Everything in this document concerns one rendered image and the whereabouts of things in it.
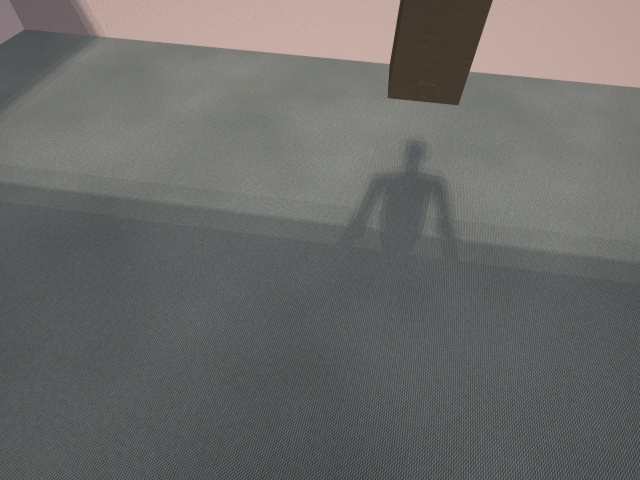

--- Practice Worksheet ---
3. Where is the cabinet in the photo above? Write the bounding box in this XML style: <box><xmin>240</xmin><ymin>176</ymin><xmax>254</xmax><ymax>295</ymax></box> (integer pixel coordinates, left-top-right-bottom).
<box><xmin>388</xmin><ymin>0</ymin><xmax>493</xmax><ymax>105</ymax></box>

